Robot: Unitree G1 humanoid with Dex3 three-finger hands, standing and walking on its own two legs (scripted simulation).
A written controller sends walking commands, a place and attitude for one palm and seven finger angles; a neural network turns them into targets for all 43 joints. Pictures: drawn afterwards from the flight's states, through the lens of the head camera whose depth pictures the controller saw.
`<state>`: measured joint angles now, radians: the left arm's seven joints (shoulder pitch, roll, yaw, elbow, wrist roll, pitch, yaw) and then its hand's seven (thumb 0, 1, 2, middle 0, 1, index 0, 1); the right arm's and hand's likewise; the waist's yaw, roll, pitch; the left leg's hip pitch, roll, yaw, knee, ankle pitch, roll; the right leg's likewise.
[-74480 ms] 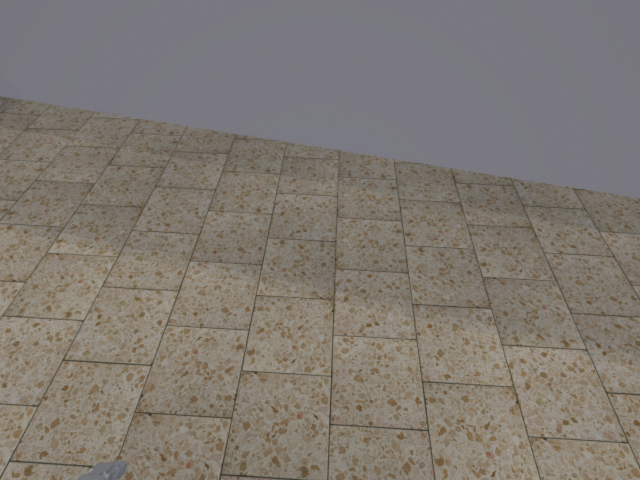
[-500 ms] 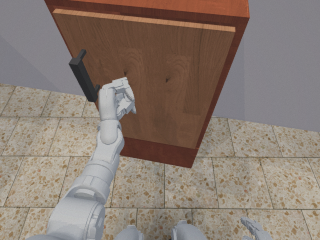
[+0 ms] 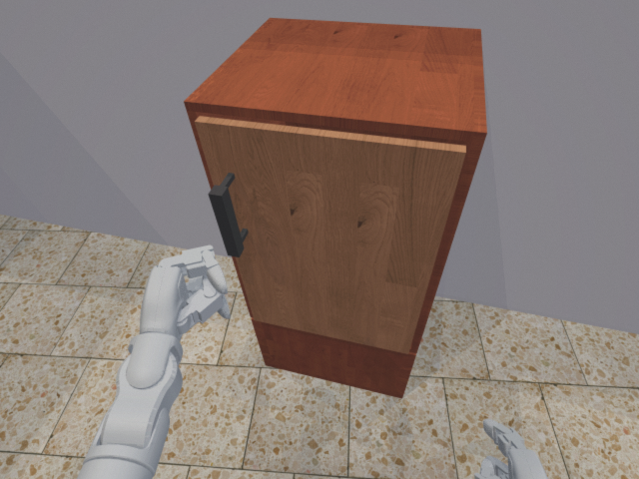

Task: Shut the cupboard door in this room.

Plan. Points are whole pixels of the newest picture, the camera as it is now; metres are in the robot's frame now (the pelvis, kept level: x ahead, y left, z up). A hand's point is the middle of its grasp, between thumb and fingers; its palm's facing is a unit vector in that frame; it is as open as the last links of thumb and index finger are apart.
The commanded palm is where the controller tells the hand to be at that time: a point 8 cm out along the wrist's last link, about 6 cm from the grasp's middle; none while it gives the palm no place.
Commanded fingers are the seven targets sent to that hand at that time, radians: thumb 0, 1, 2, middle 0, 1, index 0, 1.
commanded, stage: draw the hand back to the body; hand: left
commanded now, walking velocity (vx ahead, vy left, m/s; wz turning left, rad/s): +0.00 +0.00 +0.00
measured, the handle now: (232, 215) +0.55 +0.19 +0.00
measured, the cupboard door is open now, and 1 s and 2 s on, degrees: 0 0 0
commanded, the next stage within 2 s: step back with the hand held close in 0.98 s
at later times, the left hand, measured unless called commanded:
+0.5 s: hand (27, 334) +0.22 +0.28 +0.16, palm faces +0.38 -0.86 -0.35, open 5.3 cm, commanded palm +0.17 +0.33 +0.18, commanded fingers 0.00 0.90 0.90 -0.31 -0.42 -0.31 -0.42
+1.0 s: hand out of the picture +0.19 +0.30 +0.19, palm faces +0.46 -0.80 -0.38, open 7.4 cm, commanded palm +0.14 +0.34 +0.20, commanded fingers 0.00 0.90 0.90 -0.20 -0.30 -0.20 -0.30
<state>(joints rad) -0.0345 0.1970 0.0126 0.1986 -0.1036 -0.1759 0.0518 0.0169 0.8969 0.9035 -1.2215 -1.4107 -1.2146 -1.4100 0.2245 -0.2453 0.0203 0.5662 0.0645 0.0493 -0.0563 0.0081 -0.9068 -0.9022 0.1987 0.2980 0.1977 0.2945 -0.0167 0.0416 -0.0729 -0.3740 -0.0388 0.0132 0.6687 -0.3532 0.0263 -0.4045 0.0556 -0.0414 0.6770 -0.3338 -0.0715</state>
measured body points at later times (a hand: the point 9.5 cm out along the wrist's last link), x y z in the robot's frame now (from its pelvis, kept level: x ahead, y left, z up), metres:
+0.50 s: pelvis +0.02 +0.04 +0.02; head -0.01 +0.02 +0.47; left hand +0.20 +0.33 +0.18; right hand +0.22 -0.15 -0.06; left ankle +0.00 +0.10 -0.72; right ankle +0.01 -0.07 -0.72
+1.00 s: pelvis +0.01 +0.03 +0.02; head -0.03 +0.01 +0.47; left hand +0.16 +0.34 +0.21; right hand +0.20 -0.18 -0.06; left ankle +0.00 +0.10 -0.72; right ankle +0.01 -0.07 -0.72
